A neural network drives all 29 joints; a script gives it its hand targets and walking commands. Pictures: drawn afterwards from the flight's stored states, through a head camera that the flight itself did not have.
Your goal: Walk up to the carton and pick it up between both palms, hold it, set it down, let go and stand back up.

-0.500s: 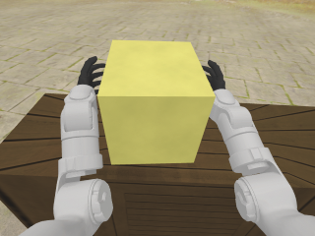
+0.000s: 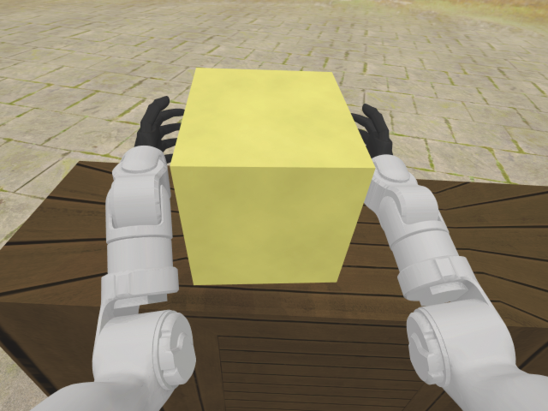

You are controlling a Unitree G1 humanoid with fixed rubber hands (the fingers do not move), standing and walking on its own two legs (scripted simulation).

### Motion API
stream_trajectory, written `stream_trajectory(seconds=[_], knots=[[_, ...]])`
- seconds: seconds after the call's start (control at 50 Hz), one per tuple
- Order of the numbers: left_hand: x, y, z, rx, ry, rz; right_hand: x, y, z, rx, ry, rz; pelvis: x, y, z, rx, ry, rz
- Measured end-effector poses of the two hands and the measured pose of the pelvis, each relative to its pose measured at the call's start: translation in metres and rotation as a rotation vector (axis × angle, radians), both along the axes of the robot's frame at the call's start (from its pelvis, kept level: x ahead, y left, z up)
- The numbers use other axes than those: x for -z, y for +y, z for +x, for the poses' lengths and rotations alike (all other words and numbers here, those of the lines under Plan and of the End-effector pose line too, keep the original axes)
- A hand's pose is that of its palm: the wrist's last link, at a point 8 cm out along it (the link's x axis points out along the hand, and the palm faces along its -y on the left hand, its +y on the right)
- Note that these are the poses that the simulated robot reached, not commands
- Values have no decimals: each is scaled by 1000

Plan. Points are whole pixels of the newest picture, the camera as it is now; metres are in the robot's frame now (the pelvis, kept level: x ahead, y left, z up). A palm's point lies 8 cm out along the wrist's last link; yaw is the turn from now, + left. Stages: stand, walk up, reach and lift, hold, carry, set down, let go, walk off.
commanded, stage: hold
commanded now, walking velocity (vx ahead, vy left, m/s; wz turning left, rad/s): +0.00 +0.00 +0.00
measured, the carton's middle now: (265, 174) +0.40 +0.00 +0.18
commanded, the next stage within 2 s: none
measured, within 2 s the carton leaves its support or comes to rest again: neither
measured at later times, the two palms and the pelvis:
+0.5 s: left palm (151, 154) +0.37 +0.15 +0.24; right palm (375, 160) +0.37 -0.16 +0.23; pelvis +0.00 +0.00 +0.00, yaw +0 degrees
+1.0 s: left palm (151, 154) +0.37 +0.15 +0.24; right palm (375, 159) +0.37 -0.16 +0.23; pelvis +0.00 +0.00 +0.00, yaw +0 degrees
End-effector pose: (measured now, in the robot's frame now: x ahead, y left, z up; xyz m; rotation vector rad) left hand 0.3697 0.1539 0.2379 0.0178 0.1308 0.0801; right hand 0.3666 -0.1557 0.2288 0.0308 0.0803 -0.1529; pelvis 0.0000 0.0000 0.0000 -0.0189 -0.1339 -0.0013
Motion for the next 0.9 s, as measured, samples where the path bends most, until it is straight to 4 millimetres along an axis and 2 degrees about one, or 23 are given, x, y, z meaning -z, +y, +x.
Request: stream_trajectory(seconds=[0.9], knots=[[0,1,-1,-4,0,-2,0,1,0,-2,1,1,0,0,0,-3,-2,0]])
